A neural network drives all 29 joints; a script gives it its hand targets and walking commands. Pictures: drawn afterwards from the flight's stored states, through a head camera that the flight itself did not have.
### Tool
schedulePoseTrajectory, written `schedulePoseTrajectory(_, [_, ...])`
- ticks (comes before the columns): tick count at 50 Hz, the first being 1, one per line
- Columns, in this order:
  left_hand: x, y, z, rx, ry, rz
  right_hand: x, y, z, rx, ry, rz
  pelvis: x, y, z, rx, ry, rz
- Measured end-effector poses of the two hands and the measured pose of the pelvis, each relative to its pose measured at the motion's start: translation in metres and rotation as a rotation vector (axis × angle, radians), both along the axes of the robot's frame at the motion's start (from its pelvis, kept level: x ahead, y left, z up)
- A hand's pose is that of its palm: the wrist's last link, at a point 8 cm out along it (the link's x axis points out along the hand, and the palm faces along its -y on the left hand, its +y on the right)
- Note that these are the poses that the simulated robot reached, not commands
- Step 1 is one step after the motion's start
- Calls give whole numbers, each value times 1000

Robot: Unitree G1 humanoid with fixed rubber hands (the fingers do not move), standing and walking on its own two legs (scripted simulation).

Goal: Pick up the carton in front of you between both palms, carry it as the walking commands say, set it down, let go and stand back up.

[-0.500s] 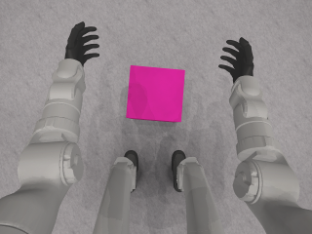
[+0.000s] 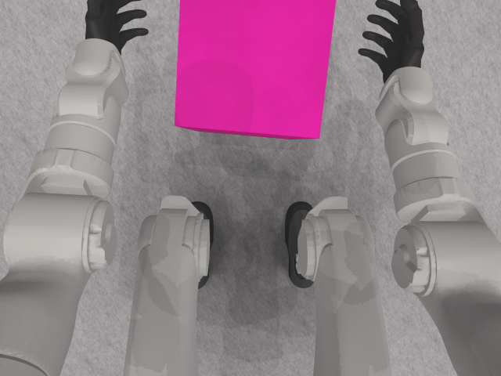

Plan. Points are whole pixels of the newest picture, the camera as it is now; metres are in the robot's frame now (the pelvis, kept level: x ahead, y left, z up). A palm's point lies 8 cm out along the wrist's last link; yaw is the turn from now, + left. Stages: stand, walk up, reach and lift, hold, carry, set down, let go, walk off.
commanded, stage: reach and lift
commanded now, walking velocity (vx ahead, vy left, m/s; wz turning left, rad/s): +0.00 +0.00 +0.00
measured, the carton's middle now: (250, 77) +0.51 +0.01 -0.31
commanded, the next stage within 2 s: none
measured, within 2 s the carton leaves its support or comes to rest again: leaves its support in 1.04 s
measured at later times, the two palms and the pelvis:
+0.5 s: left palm (144, 48) +0.53 +0.18 -0.24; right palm (371, 70) +0.51 -0.18 -0.24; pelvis +0.00 +0.00 -0.06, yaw -1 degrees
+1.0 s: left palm (160, 46) +0.54 +0.15 -0.23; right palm (353, 65) +0.52 -0.15 -0.23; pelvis -0.01 +0.00 -0.06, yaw -1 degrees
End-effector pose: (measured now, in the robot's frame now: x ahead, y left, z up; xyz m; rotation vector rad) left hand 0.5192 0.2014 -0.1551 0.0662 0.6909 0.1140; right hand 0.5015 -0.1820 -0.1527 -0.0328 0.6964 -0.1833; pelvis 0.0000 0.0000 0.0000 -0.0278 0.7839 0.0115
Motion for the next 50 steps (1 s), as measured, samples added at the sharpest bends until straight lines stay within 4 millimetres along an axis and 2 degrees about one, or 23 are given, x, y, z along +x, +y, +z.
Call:
schedulePoseTrajectory(5, [1, -3, -32, -3, 26, 4, 2, 3, -32, 3, 28, 1, -9, 0, -27, 0, -55, 1])
schedulePoseTrajectory(12, [1, -6, -78, -4, 56, -3, 3, 4, -77, 3, 63, 8, -11, -1, -52, -1, -100, -2])
schedulePoseTrajectory(16, [4, -10, -93, -4, 50, -15, 7, -2, -88, -9, 60, 4, -7, 0, -59, 1, -130, -5])
schedulePoseTrajectory(22, [15, -21, -90, -12, 18, -40, 11, 0, -87, 0, 45, -1, 0, 0, -64, -2, -121, -13])
schedulePoseTrajectory(27, [12, -22, -84, -9, 32, -37, 9, 6, -81, 10, 42, 0, 3, 1, -63, -3, -107, -15])
schedulePoseTrajectory(33, [8, -24, -82, -13, 39, -41, 7, 10, -80, 9, 48, 9, 0, 0, -60, -2, -99, -12])
schedulePoseTrajectory(40, [11, -47, -82, -33, 30, -68, 14, 34, -78, 30, 38, 45, -6, 1, -57, -1, -103, -15])
schedulePoseTrajectory(50, [17, -49, -77, -15, 68, -60, 17, 35, -76, 36, 57, -18, -5, 2, -61, -4, -127, -9])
